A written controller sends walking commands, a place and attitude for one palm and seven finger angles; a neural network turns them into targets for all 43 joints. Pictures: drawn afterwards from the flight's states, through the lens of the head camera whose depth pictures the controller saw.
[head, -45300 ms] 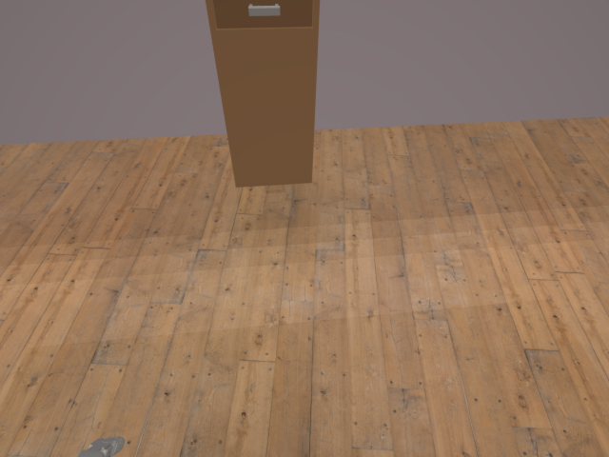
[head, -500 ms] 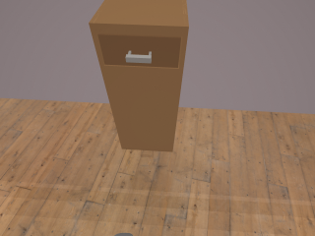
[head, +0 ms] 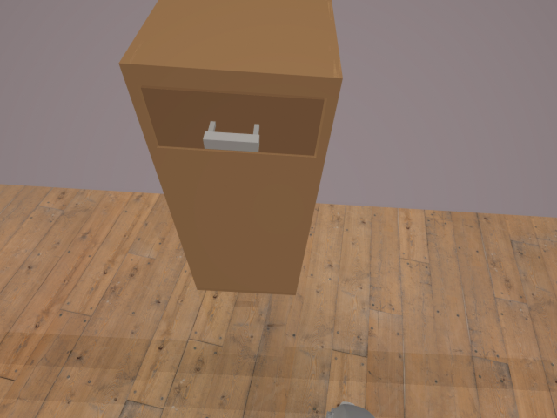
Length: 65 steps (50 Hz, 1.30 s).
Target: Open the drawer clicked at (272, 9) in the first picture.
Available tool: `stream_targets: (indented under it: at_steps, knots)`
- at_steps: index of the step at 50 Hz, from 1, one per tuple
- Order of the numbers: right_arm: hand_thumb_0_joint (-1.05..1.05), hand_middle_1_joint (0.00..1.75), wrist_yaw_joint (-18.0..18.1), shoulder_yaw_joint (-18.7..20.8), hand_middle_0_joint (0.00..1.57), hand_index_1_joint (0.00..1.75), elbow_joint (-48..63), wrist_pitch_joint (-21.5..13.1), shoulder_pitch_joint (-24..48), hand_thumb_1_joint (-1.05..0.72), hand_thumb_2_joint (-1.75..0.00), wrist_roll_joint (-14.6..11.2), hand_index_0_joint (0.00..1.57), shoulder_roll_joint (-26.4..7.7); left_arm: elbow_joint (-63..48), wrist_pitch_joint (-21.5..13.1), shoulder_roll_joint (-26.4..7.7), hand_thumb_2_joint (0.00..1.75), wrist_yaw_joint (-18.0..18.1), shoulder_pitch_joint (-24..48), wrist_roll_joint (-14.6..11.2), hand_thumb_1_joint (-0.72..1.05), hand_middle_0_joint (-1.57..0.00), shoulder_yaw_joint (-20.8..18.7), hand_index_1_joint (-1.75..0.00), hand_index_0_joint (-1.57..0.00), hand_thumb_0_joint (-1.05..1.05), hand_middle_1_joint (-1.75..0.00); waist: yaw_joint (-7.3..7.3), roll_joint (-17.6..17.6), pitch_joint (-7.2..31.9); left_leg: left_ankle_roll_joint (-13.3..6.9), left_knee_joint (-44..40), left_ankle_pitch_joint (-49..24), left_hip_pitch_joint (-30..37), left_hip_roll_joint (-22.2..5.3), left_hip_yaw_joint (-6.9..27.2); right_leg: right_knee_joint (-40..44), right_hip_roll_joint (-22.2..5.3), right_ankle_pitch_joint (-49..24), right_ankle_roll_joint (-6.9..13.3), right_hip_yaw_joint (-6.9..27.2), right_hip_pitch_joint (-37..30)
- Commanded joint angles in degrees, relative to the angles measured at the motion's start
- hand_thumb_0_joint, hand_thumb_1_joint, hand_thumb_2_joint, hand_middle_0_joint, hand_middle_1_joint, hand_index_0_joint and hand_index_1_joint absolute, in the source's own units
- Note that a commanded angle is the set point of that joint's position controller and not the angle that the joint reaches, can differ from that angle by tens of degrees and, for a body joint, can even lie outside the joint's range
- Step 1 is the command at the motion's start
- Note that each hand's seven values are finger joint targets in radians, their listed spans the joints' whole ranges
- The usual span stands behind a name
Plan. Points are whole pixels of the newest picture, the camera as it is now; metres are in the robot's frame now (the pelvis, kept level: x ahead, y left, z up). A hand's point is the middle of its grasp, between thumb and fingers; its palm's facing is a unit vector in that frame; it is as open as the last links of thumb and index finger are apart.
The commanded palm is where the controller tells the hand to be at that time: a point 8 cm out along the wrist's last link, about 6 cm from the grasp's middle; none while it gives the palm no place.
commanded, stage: come to a stop and stand still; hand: left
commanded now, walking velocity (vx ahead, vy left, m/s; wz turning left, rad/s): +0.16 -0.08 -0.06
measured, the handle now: (233, 134) +0.59 +0.14 +0.04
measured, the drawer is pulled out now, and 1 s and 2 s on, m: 0.00 0.00 0.00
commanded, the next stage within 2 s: none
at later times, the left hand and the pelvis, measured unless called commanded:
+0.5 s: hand (174, 399) +0.17 +0.19 -0.20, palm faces +0.05 -0.98 -0.19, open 7.3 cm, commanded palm none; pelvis +0.08 +0.00 -0.01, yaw +1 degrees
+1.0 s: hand out of the picture +0.09 +0.16 -0.18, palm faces -0.05 -0.98 -0.21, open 7.3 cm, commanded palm none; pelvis +0.05 -0.03 +0.00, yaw -2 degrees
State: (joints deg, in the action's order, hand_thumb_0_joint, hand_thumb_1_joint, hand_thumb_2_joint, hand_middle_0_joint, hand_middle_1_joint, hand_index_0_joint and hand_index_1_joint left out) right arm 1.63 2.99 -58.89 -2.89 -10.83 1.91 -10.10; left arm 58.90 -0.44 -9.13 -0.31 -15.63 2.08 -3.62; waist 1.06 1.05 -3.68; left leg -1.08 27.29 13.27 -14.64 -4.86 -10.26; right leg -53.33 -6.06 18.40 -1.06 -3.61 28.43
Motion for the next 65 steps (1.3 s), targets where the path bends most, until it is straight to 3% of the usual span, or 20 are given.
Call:
stream_targets:
  at_steps: [1,5,7,9,12,15,20,21,22,23,24,30,41,45,48,50,52,53,60,65]
  knots:
    - [0.00,0.30,-0.39,1.79,0.20,0.30,1.05,0.74,-4.37,-0.90,-0.90,0.11,0.20,-8.34,-1.19,0.11,-0.72,0.90,-0.90,-5.77,-0.01,0.90,-0.20,0.33,-0.30,-0.20,0.00,-0.30,-0.70,-8.86,0.84,-5.02,-13.48,6.85,-6.12,-11.80,7.04,10.85,1.41,-4.82,-0.59,-3.39,-8.71]
    - [0.00,0.30,-0.38,1.09,0.20,0.30,1.40,1.69,-4.19,-0.90,-0.90,-0.42,0.20,-7.05,-1.41,-0.76,-5.24,0.90,-0.15,-6.43,-0.25,0.90,-0.20,-0.20,-0.30,-0.20,0.00,-0.30,1.22,-4.66,3.20,-0.56,-0.29,-3.69,-3.67,-6.51,3.56,26.12,2.02,-15.34,-0.59,-1.43,-18.18]
    - [0.00,0.30,-0.57,-0.07,0.20,0.30,2.05,2.33,-8.05,-0.90,-0.90,-1.56,0.20,-2.33,-0.90,-1.64,-13.52,0.90,0.90,-7.26,-0.28,0.90,-0.20,-0.89,-0.30,-0.20,0.00,-0.30,0.11,13.74,8.07,3.38,14.36,17.22,-8.32,1.52,1.51,30.73,-15.22,-45.34,7.22,14.76,-25.01]
    - [0.00,0.30,-0.41,-0.01,0.20,0.30,1.30,3.06,-8.19,-0.90,-0.90,-2.15,0.20,-1.97,-1.44,-1.41,-13.50,0.90,1.51,-4.31,-0.43,0.90,-0.20,-0.45,-0.30,-0.20,0.00,-0.30,0.10,8.15,8.55,2.72,22.09,21.79,-7.06,1.41,6.26,27.81,-15.10,-58.95,11.17,12.10,-24.39]
    - [0.00,0.30,-0.02,0.49,0.20,0.30,1.07,4.11,-6.04,-0.90,-0.90,-2.38,0.20,-5.01,-2.07,-0.65,-13.13,0.90,3.13,-1.75,-0.66,0.90,-0.20,-1.46,-0.30,-0.20,0.00,-0.30,1.28,14.04,9.74,3.23,27.81,21.34,-12.47,2.47,9.33,26.46,-15.73,-69.52,12.73,11.73,-30.86]
    - [0.00,0.30,-0.42,0.48,0.20,0.30,1.42,4.94,-3.98,-0.90,-0.90,-2.17,0.20,-4.51,-3.30,0.25,-14.03,0.90,3.47,1.77,-0.58,0.90,-0.20,-2.45,-0.30,-0.20,0.00,-0.30,0.62,5.98,8.22,3.92,22.66,18.43,-10.14,2.74,9.52,27.98,-15.80,-61.29,12.56,9.52,-27.59]
    - [0.00,0.30,-0.85,0.82,0.20,0.30,0.56,5.26,-7.88,-0.90,-0.90,-1.48,0.20,-4.46,-4.55,1.18,-12.77,0.90,3.21,6.62,-0.96,0.90,-0.20,-2.36,-0.30,-0.20,0.00,-0.30,-2.59,7.16,7.95,3.89,2.80,0.34,0.59,2.52,8.33,24.55,-11.17,-40.08,7.62,4.80,-19.80]
    - [0.00,0.30,-0.81,1.09,0.20,0.30,0.22,4.76,-9.43,-0.90,-0.90,-1.11,0.20,-6.71,-4.93,1.62,-11.10,0.90,3.02,6.32,-1.54,0.90,-0.20,-1.83,-0.30,-0.20,0.00,-0.30,-3.04,1.38,8.89,2.64,-4.07,-12.04,6.35,-0.83,10.12,20.71,-7.52,-28.49,4.42,2.12,-15.57]
    - [0.00,0.30,-0.67,1.84,0.20,0.30,1.45,4.11,-9.07,-0.90,-0.90,-0.45,0.20,-11.81,-5.95,2.30,-7.18,0.90,2.82,4.18,-1.95,0.90,-0.20,-1.09,-0.30,-0.20,0.00,-0.30,-2.15,-14.54,9.39,-3.40,-8.27,-33.69,8.33,-13.76,26.30,12.59,0.85,-0.80,-0.33,-2.37,-7.17]
    - [0.00,0.30,0.09,2.51,0.20,0.30,2.76,4.60,-7.76,-0.90,-0.90,-0.29,0.20,-14.48,-6.38,2.67,-6.79,0.90,3.04,4.65,-1.86,0.90,-0.20,-0.66,-0.30,-0.20,0.00,-0.30,-2.95,-18.40,9.22,-9.84,-9.16,-43.51,5.41,-18.81,28.85,-0.44,5.41,19.41,-0.92,1.89,-5.69]
    - [0.00,0.30,0.36,2.16,0.20,0.30,4.01,4.61,-5.57,-0.90,-0.90,0.02,0.20,-14.36,-6.46,3.11,-7.35,0.90,2.95,4.28,-1.75,0.90,-0.20,-0.89,-0.30,-0.20,0.00,-0.30,-2.87,-13.52,9.10,-12.30,-8.23,-32.44,0.90,-18.77,24.28,-8.66,4.64,18.64,0.31,5.92,-7.83]
    - [0.00,0.30,1.95,0.42,0.20,0.30,4.54,2.61,-2.61,-0.90,-0.90,-0.52,0.20,-9.14,-2.93,3.05,-7.56,0.90,1.97,0.20,-0.79,0.90,-0.20,-1.21,-0.30,-0.20,0.00,-0.30,-0.51,-4.70,6.59,-6.34,-9.54,-23.22,8.52,-11.71,18.81,-11.56,5.11,4.04,-2.39,8.14,1.16]
    - [0.00,0.30,1.17,1.68,0.20,0.30,1.01,2.92,-7.51,-0.90,-0.90,-0.45,0.20,-10.96,-4.17,3.34,-6.47,0.90,0.54,2.37,-0.57,0.90,-0.20,0.46,-0.30,-0.20,0.00,-0.30,-4.35,-11.15,7.50,-6.14,-12.43,-12.72,11.57,-12.71,18.05,10.00,3.67,8.16,-2.13,3.03,-6.56]
    - [0.00,0.30,0.37,1.64,0.20,0.30,0.14,2.95,-5.83,-0.90,-0.90,-0.60,0.20,-10.93,-2.22,2.93,-6.20,0.90,0.73,-0.44,-0.85,0.90,-0.20,0.89,-0.30,-0.20,0.00,-0.30,-2.64,-11.36,5.83,-4.86,-13.90,-1.43,4.51,-10.66,17.87,20.36,4.39,4.25,-0.55,1.00,-13.91]
    - [0.00,0.30,-0.10,1.21,0.20,0.30,-0.14,3.32,-4.38,-0.90,-0.90,-1.11,0.20,-8.87,0.07,2.22,-7.74,0.90,1.26,-5.18,-0.73,0.90,-0.20,0.77,-0.30,-0.20,0.00,-0.30,-0.30,-4.35,4.26,-0.46,-10.85,7.72,-3.69,-5.26,13.37,33.34,2.46,-2.85,0.88,2.97,-22.93]
    - [0.00,0.30,-0.81,-0.11,0.20,0.30,-0.03,3.79,-4.79,-0.90,-0.90,-1.44,0.20,-4.08,-0.27,1.31,-11.63,0.90,1.80,-1.85,-0.77,0.90,-0.20,0.72,-0.30,-0.20,0.00,-0.30,-1.99,6.01,1.67,2.58,-3.17,6.95,-1.39,0.96,8.19,42.18,-7.85,10.20,5.17,13.84,-13.44]
    - [0.00,0.30,-1.51,-0.55,0.20,0.30,-1.70,3.81,-8.09,-0.90,-0.90,-0.90,0.20,-3.05,-1.01,1.27,-12.11,0.90,1.74,2.10,-0.88,0.90,-0.20,1.43,-0.30,-0.20,0.00,-0.30,-3.91,3.23,1.39,2.04,-0.60,2.72,5.02,2.55,7.64,41.89,-7.63,15.99,5.44,12.69,-5.66]
    - [0.00,0.30,-1.28,-0.70,0.20,0.30,-2.82,3.94,-8.10,-0.90,-0.90,-0.59,0.20,-2.78,-0.47,0.56,-10.11,0.90,1.90,2.06,-1.22,0.90,-0.20,1.67,-0.30,-0.20,0.00,-0.30,-3.32,8.83,-0.23,1.85,-0.18,-0.30,4.27,1.48,8.17,41.20,-4.31,11.62,4.61,11.13,-6.06]
    - [0.00,0.30,-0.53,-1.17,0.20,0.30,-5.59,3.54,-9.86,-0.90,-0.90,-0.91,0.20,-3.42,2.11,0.31,-6.66,0.90,2.39,-1.98,-1.82,0.90,-0.20,2.38,-0.30,-0.20,0.00,-0.30,-2.27,-1.12,-5.13,1.87,-5.56,-3.57,3.85,-1.21,10.20,38.34,-0.86,4.21,2.91,8.04,-9.01]
    - [0.00,0.30,-0.21,-1.24,0.20,0.30,-5.78,3.48,-10.70,-0.90,-0.90,-0.98,0.20,-2.47,2.68,0.09,-5.94,0.90,2.54,-3.63,-1.94,0.90,-0.20,2.19,-0.30,-0.20,0.00,-0.30,-1.93,0.64,-3.13,1.75,-5.42,-3.73,3.49,-1.26,9.91,38.19,-0.59,1.73,3.00,7.45,-12.53]
